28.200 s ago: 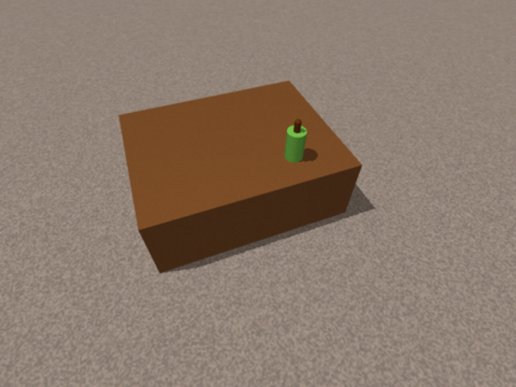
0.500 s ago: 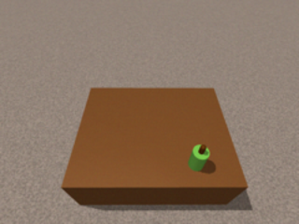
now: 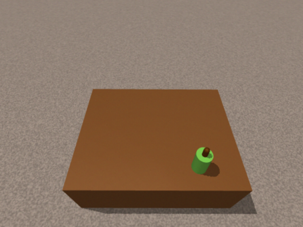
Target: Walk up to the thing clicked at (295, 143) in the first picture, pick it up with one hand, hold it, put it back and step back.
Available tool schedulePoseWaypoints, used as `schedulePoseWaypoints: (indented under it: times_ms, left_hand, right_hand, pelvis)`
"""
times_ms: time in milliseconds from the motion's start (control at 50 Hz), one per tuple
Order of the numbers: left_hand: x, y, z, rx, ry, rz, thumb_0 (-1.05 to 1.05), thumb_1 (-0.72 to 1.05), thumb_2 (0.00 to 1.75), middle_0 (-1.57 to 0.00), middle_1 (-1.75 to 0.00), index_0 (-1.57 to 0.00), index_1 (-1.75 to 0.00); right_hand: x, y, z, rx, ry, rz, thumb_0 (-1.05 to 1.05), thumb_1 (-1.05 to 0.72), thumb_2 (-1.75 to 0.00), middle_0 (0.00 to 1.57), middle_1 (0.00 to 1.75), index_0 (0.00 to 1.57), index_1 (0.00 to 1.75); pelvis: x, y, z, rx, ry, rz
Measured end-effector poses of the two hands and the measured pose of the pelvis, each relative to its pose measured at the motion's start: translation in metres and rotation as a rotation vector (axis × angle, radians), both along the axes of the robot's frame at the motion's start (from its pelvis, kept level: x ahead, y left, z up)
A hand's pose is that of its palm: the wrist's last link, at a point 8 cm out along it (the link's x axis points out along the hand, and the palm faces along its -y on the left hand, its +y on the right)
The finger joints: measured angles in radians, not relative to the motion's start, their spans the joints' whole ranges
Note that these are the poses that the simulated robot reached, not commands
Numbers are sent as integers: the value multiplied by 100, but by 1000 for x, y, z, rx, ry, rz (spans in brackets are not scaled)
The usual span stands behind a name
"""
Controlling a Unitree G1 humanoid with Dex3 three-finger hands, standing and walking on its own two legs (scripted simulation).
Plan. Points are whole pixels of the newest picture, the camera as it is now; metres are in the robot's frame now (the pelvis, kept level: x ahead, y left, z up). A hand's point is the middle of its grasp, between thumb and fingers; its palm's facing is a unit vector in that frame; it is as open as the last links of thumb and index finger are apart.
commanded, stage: step back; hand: right
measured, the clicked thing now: (202, 158) +0.47 -0.24 -0.36
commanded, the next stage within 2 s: none
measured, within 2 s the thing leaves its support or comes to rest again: neither
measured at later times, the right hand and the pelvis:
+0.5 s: hand out of the picture -0.03 -0.23 -0.16, palm faces -0.03 +0.90 -0.43, open 7.4 cm; pelvis -0.09 +0.04 -0.02, yaw +0 degrees
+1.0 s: hand out of the picture -0.09 -0.25 -0.18, palm faces -0.05 +0.92 -0.40, open 7.4 cm; pelvis -0.19 +0.03 -0.02, yaw +0 degrees
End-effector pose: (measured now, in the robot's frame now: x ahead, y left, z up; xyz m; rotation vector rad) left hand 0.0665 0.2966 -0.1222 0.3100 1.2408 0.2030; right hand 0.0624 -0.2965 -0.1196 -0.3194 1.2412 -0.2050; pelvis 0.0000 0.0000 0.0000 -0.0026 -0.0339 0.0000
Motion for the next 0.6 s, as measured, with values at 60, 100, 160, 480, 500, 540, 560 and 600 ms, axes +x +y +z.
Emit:
schedulePoseWaypoints:
  times_ms: [60, 100, 160, 480, 500, 540, 560, 600]
  left_hand:
    - [1, 3, -1, 1, -13, 20, 1, 91, 90, -20, -30, -21, -30]
    - [1, 8, -3, 10, -21, 24, 1, 91, 90, -20, -30, -21, -30]
    - [0, 15, -5, 24, -32, 18, 1, 91, 90, -20, -30, -21, -30]
    - [-2, 53, -27, 23, -121, -46, 1, 91, 90, -20, -30, -20, -30]
    - [-8, 52, -27, 22, -107, -53, 1, 91, 90, -20, -30, -20, -30]
    - [-22, 50, -26, 23, -78, -66, 1, 91, 90, -20, -30, -21, -30]
    - [-29, 49, -25, 24, -64, -71, 1, 91, 90, -20, -30, -21, -30]
    - [-41, 46, -24, 29, -44, -81, 1, 91, 90, -20, -30, -21, -30]
  right_hand:
    - [1, -3, -1, 0, -4, -7, 1, -90, -90, 20, 30, 21, 30]
    - [2, -6, -3, -6, -13, -8, 1, -90, -90, 20, 30, 21, 30]
    - [0, -10, -5, -22, -25, -6, 1, -90, -90, 20, 30, 21, 30]
    - [-93, 27, -2, -96, 61, -7, 1, -90, -90, 20, 30, 21, 30]
    - [-95, 28, -1, -94, 51, -11, 1, -90, -90, 21, 30, 21, 30]
    - [-99, 30, -1, -87, 23, -18, 1, -90, -90, 21, 30, 21, 30]
    - [-100, 30, -2, -83, 8, -21, 1, -90, -90, 21, 30, 21, 30]
    - [-104, 29, -5, -72, -19, -23, 1, -90, -90, 21, 30, 21, 30]
  pelvis:
    - [-7, 0, -3, -3, 4, 3]
    - [-15, 1, -6, -6, 5, 4]
    - [-27, 4, -12, -10, 4, 9]
    - [-83, 43, -26, -15, 22, 5]
    - [-85, 43, -25, -15, 21, -3]
    - [-91, 43, -23, -13, 20, -19]
    - [-95, 42, -23, -12, 19, -26]
    - [-102, 40, -24, -8, 17, -41]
